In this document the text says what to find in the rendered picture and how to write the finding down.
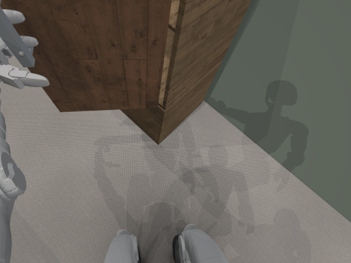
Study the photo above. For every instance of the robot left upper arm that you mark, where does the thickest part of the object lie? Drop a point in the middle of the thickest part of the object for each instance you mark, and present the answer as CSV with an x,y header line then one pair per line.
x,y
12,184

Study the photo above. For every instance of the robot left hand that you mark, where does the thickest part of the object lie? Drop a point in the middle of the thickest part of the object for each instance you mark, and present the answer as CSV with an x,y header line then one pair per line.
x,y
12,75

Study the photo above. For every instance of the robot right shin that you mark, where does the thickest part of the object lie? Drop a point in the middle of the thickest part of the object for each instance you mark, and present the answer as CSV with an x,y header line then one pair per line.
x,y
188,227

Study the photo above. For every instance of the handle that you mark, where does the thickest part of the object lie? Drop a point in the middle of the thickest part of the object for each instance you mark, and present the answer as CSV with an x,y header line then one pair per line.
x,y
14,42

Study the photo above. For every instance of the cupboard door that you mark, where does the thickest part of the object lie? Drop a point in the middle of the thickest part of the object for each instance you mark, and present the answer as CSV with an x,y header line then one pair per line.
x,y
97,54

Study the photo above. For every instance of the right robot thigh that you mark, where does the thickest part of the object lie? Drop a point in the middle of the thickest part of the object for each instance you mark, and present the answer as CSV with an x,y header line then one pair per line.
x,y
198,247

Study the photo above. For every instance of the robot left forearm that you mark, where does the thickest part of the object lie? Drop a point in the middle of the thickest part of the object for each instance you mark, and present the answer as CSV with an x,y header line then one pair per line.
x,y
4,146

